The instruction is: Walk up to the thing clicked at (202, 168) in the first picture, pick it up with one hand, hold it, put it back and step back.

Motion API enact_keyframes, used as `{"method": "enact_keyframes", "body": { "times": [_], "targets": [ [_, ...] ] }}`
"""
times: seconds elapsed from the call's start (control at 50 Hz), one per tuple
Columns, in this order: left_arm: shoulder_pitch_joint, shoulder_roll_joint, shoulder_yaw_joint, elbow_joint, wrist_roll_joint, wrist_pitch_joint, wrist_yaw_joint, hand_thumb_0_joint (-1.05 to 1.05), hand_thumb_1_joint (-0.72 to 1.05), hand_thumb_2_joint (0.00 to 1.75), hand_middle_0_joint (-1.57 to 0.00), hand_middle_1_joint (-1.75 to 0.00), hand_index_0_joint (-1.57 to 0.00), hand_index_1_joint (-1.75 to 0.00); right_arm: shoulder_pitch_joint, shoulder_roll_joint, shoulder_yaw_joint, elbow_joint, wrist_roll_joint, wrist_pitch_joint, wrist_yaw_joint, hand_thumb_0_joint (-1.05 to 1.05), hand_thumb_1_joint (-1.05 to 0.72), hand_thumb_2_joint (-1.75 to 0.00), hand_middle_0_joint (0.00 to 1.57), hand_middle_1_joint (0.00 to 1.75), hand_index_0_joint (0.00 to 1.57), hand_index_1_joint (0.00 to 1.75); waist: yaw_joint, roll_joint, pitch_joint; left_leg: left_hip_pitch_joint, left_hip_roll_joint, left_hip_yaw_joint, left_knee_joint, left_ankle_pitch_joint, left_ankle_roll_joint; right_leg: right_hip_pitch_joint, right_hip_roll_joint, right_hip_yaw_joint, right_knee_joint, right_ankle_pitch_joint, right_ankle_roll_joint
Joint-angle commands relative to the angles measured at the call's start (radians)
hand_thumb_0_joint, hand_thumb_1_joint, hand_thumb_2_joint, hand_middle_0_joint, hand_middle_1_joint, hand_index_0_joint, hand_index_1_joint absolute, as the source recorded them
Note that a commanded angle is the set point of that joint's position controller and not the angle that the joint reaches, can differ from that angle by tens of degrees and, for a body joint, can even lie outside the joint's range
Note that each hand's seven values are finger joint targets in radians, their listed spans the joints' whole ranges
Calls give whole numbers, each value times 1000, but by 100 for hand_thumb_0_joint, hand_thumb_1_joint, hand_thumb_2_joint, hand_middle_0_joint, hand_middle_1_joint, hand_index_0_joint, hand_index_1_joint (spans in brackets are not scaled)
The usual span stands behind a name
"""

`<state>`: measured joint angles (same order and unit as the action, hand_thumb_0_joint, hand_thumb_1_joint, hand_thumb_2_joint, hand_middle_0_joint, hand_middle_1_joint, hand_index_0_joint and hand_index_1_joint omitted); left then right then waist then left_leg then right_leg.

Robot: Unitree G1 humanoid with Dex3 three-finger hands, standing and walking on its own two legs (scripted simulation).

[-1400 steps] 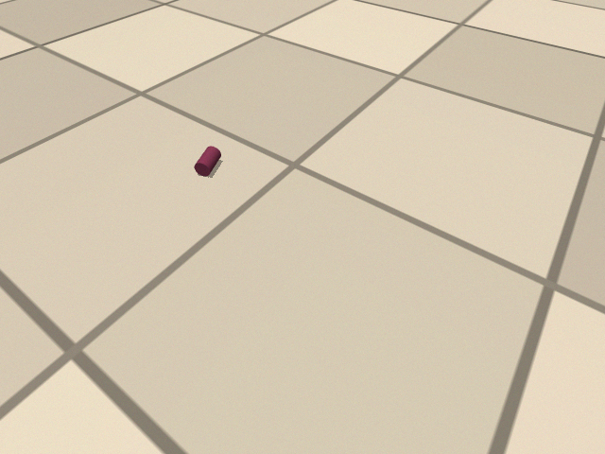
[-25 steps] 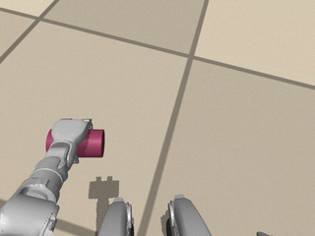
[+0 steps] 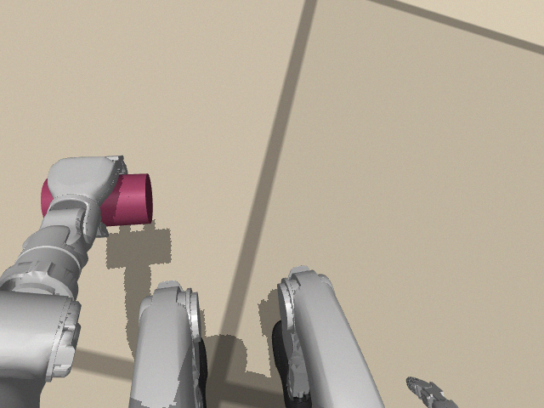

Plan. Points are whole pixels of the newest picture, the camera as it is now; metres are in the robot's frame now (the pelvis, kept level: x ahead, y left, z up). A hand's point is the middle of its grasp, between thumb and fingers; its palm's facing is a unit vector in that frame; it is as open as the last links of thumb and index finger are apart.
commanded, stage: crouch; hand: left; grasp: from above
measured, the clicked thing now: (102, 201) +0.45 +0.22 -0.18
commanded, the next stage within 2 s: lower in 0.86 s
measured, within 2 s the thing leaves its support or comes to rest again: neither
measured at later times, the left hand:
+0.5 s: hand (113, 204) +0.47 +0.23 -0.25, palm faces -0.47 -0.03 -0.88, open 11.1 cm
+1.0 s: hand (116, 203) +0.48 +0.23 -0.29, palm faces -0.47 -0.02 -0.88, open 11.0 cm
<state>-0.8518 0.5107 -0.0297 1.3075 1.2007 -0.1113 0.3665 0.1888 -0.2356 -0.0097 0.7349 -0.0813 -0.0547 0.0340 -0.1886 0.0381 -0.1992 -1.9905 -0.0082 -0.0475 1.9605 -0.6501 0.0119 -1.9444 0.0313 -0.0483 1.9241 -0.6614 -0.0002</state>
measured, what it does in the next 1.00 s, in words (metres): lowers itself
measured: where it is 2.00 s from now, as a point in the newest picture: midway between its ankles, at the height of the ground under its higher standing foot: (244, 391)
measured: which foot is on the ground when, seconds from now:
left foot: down 0.00-1.00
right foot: down 0.00-1.00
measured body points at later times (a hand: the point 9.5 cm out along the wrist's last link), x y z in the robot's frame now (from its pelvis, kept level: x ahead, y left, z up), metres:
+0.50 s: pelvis +0.00 +0.00 -0.07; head +0.24 +0.04 +0.30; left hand +0.49 +0.23 -0.20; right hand +0.03 -0.27 -0.18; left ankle +0.07 +0.11 -0.43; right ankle +0.08 -0.12 -0.43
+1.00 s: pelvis -0.01 +0.00 -0.11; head +0.24 +0.04 +0.26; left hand +0.50 +0.23 -0.24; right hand +0.01 -0.27 -0.22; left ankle +0.07 +0.11 -0.43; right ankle +0.08 -0.12 -0.43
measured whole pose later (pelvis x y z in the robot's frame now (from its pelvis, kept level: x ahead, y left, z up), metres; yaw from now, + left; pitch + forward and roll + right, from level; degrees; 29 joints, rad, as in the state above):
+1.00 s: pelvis -0.01 +0.00 -0.11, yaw -4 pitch +36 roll -7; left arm -1.03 0.70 0.04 1.49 1.24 -0.15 0.40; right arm 0.18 -0.27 0.09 0.73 -0.14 -0.06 0.12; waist -0.27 -0.01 -0.06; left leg -2.28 0.01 -0.10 2.34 -0.69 0.01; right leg -2.23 0.05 -0.11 2.26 -0.68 0.00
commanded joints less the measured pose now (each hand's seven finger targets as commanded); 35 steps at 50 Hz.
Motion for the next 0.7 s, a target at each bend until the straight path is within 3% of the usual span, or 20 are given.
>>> {"method": "enact_keyframes", "body": {
  "times": [0.0, 0.02, 0.06, 0.1, 0.16, 0.18, 0.24, 0.28, 0.32, 0.4, 0.46, 0.5, 0.58, 0.68],
  "targets": [
    [-420, 240, 49, -170, 2, 1, 75, 0, 59, 97, -96, -81, -97, -81, 212, -218, -77, -16, -9, -18, 9, 0, -90, -90, 20, 30, 20, 30, -22, 220, -729, 601, -6, -11, -156, 300, 3, 261, 1, -33, -170, 280, -46],
    [-425, 244, 48, -172, 1, 2, 77, 0, 58, 98, -97, -81, -97, -81, 206, -212, -77, -14, -11, -16, 12, 0, -90, -90, 20, 30, 20, 30, -15, 225, -735, 587, -6, 3, -130, 315, 10, 275, 7, -28, -168, 304, -44],
    [-423, 248, 50, -145, 5, 0, 79, 0, 62, 99, -100, -80, -100, -80, 217, -203, -70, -16, -16, -11, 22, 0, -91, -90, 20, 30, 20, 30, -31, 194, -723, 533, -7, 16, -93, 330, 19, 321, 9, -20, -160, 348, -36],
    [-419, 267, 58, -143, 5, 1, 81, 0, 63, 99, -100, -81, -100, -81, 204, -202, -69, -16, -18, -8, 28, 0, -91, -90, 20, 30, 20, 30, -16, 198, -723, 496, -7, 23, -75, 307, 23, 318, 15, -19, -146, 339, -36],
    [-432, 257, 57, -97, 12, 4, 81, 0, 61, 100, -99, -80, -99, -81, 203, -209, -69, -14, -24, -6, 35, 0, -91, -90, 20, 30, 20, 30, -34, 215, -679, 489, -2, 11, -57, 286, 18, 238, 16, -32, -114, 301, -41],
    [-462, 265, 60, -120, 7, 0, 83, 0, 62, 95, -99, -79, -99, -79, 195, -205, -65, -12, -25, -5, 38, 0, -90, -90, 20, 30, 20, 30, -28, 251, -664, 472, -2, 13, -57, 279, 15, 226, 18, -33, -99, 292, -46],
    [-425, 278, 65, -75, 14, -1, 80, 0, 60, 95, -97, -79, -98, -79, 197, -214, -64, -19, -25, -1, 49, 0, -90, -90, 20, 30, 20, 30, -32, 222, -656, 432, -2, 12, -31, 274, 18, 227, 22, -39, -74, 294, -43],
    [-410, 250, 53, -44, 9, -2, 72, 0, 60, 96, -97, -80, -98, -80, 196, -220, -64, -20, -28, -3, 52, 0, -91, -90, 20, 30, 20, 30, -47, 209, -625, 428, 2, 2, -19, 256, 17, 180, 22, -47, -61, 272, -43],
    [-481, 298, 70, -93, 11, -13, 72, 0, 59, 97, -97, -78, -97, -78, 196, -232, -66, -14, -27, -3, 55, 0, -90, -90, 20, 30, 20, 30, -42, 238, -657, 419, 4, -3, -14, 243, 14, 166, 24, -51, -36, 266, -46],
    [-458, 293, 63, -34, 17, -21, 72, 0, 59, 94, -97, -78, -97, -78, 203, -228, -54, -16, -31, 0, 61, 0, -91, -90, 20, 30, 20, 30, -56, 210, -624, 368, 3, 0, 17, 218, 18, 162, 30, -58, -14, 253, -44],
    [-492, 350, 93, -41, 25, -28, 81, 0, 60, 93, -97, -78, -97, -77, 207, -238, -45, -11, -32, 0, 60, 0, -91, -90, 20, 30, 20, 30, -47, 240, -633, 362, 3, -3, 29, 201, 13, 135, 24, -60, 11, 240, -44],
    [-502, 330, 78, -23, 29, -31, 79, 0, 61, 93, -98, -78, -98, -78, 209, -242, -41, -12, -36, -2, 62, 0, -91, -90, 20, 30, 20, 30, -69, 246, -611, 351, 4, -7, 42, 175, 12, 108, 26, -68, 23, 219, -45],
    [-507, 382, 100, -9, 38, -33, 90, 0, 56, 93, -97, -74, -96, -75, 212, -249, -23, -9, -39, -2, 63, 0, -91, -90, 20, 30, 20, 30, -60, 249, -620, 311, 0, 1, 69, 164, 16, 117, 27, -71, 43, 215, -42],
    [-519, 405, 104, 25, 39, -37, 92, 0, 59, 94, -98, -77, -97, -77, 219, -256, -8, -7, -46, -7, 66, 0, -91, -90, 20, 30, 20, 30, -78, 235, -598, 249, 1, 10, 103, 152, 23, 128, 32, -74, 55, 215, -37]
  ]
}}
